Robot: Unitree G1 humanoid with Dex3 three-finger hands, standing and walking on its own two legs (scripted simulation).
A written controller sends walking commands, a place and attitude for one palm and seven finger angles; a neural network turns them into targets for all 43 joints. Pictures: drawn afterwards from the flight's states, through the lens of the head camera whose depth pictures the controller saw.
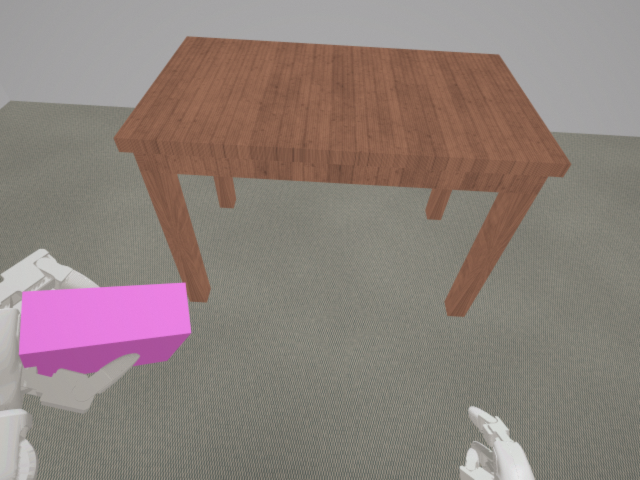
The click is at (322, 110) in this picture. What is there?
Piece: table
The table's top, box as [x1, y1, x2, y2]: [114, 36, 570, 176]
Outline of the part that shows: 114,136 114,140 119,151 548,176 563,176 570,165 569,161 498,54 187,36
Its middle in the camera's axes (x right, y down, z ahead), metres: +0.06 -0.42 +1.13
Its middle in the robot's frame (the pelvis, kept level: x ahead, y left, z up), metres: +1.12 +0.00 -0.07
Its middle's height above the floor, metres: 0.70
